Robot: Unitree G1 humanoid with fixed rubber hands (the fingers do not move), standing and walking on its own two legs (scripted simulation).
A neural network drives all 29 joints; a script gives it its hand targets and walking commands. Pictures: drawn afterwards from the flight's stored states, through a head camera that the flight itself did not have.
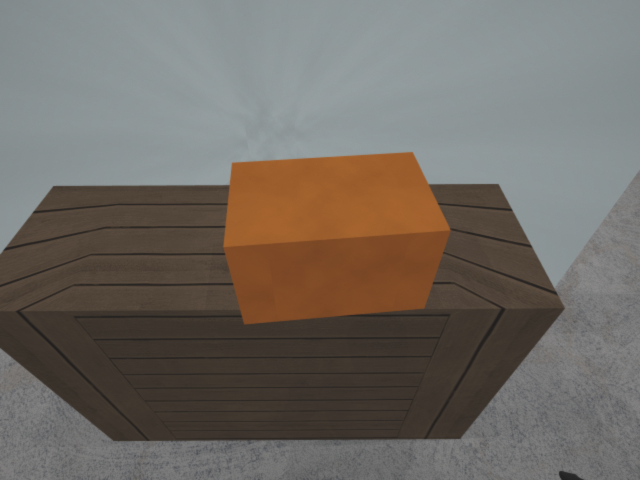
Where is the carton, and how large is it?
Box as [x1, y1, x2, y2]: [223, 152, 450, 323]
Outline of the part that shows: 412,152 232,163 223,247 244,323 391,311 424,307 450,230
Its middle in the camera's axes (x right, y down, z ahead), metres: +0.02 -0.01 +0.62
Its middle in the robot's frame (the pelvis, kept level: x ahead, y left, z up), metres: +0.49 -0.01 +0.03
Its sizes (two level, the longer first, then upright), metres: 0.297 0.188 0.181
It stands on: a pedestal, 0.67 m high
